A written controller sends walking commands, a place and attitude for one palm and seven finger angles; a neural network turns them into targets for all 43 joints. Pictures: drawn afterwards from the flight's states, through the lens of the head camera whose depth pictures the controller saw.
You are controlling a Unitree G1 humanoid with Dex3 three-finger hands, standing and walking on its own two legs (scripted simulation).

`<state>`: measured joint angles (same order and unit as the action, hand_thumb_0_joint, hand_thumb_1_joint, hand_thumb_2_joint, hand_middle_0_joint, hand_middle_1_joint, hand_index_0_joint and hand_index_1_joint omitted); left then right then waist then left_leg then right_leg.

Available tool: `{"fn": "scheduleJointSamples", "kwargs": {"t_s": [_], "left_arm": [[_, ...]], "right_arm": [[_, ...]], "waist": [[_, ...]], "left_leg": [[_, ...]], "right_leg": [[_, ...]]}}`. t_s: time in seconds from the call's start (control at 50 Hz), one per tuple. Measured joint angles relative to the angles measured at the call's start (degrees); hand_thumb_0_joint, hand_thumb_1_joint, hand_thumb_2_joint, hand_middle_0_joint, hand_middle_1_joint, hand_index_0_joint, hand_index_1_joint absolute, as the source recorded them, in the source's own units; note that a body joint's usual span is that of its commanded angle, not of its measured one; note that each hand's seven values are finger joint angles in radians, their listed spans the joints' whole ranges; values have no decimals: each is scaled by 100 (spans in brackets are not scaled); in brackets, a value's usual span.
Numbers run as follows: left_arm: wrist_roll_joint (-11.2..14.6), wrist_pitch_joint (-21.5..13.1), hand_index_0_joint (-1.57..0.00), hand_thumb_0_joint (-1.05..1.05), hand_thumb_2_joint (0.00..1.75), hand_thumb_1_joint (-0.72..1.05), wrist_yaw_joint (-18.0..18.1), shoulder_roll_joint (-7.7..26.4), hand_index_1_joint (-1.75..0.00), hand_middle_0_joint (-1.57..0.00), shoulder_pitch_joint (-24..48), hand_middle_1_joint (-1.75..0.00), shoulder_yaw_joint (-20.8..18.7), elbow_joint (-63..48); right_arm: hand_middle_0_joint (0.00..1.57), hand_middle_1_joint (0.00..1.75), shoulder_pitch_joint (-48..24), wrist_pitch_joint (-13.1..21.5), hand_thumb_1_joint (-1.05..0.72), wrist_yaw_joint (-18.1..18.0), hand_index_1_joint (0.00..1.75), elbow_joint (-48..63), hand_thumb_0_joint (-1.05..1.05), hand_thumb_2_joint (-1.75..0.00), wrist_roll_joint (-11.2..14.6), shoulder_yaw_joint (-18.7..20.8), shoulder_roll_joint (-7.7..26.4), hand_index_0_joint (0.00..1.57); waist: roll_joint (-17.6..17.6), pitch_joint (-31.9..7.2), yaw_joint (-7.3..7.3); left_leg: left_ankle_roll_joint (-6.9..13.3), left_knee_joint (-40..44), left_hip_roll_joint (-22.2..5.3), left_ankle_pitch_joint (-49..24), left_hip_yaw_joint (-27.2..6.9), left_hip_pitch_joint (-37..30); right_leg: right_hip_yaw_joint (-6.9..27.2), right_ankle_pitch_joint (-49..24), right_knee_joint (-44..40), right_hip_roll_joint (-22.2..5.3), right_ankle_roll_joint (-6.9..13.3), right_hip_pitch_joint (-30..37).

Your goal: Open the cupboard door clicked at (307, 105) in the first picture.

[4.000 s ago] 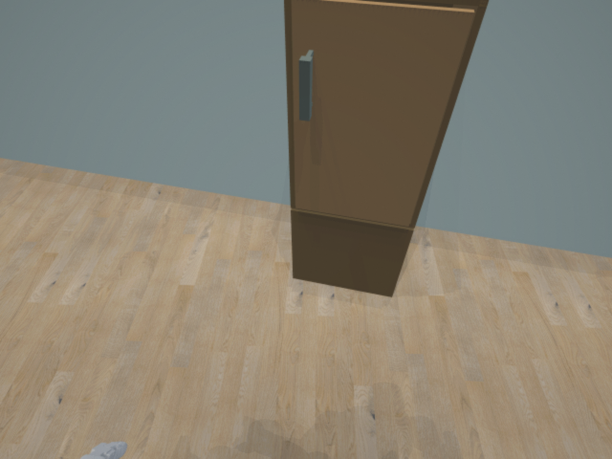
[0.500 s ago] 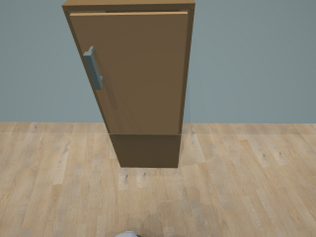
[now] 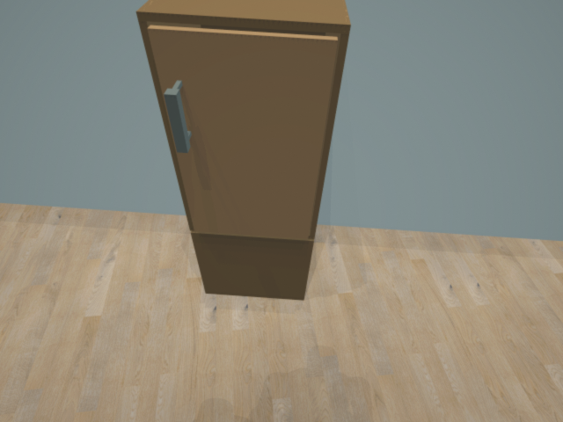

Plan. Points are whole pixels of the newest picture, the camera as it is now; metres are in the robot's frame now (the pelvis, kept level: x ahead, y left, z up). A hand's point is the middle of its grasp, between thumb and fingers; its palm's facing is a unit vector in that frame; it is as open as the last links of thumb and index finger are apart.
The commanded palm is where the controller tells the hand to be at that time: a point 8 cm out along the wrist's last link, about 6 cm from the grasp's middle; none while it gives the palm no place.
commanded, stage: come to a stop and stand still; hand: left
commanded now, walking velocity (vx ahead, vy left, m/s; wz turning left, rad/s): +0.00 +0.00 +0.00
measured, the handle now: (180, 117) +0.68 +0.27 +0.07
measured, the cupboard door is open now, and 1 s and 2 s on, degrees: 0 0 0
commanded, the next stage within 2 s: look again from close up in 0.38 s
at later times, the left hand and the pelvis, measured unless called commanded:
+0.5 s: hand out of the picture -0.04 +0.16 -0.18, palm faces +0.04 -0.99 -0.15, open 7.4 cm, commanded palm none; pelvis -0.01 +0.01 +0.00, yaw -1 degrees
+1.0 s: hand out of the picture +0.00 +0.19 -0.18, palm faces +0.04 -0.98 -0.20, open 7.4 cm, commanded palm none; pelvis -0.01 +0.03 -0.01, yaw +0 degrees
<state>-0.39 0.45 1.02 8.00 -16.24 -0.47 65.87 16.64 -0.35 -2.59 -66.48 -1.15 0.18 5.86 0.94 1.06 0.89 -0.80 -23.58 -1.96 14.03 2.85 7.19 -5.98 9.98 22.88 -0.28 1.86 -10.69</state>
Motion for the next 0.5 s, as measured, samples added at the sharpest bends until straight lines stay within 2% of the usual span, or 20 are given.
{"fn": "scheduleJointSamples", "kwargs": {"t_s": [0.26,0.5], "left_arm": [[-40,-10,-20,1,90,91,26,-116,-30,-20,-335,-30,-16,74],[-51,-102,-20,1,90,91,81,-169,-30,-20,-266,-30,39,31]], "right_arm": [[20,30,204,1,-92,43,30,76,0,-90,-7,12,22,20],[20,30,372,44,-91,63,30,52,0,-90,15,-19,4,20]], "waist": [[-31,-62,-13],[-59,-14,-38]], "left_leg": [[62,37,63,-136,80,187],[95,-102,77,-55,111,307]], "right_leg": [[83,-136,3,-57,-42,-230],[114,-97,92,-80,-79,-334]]}}
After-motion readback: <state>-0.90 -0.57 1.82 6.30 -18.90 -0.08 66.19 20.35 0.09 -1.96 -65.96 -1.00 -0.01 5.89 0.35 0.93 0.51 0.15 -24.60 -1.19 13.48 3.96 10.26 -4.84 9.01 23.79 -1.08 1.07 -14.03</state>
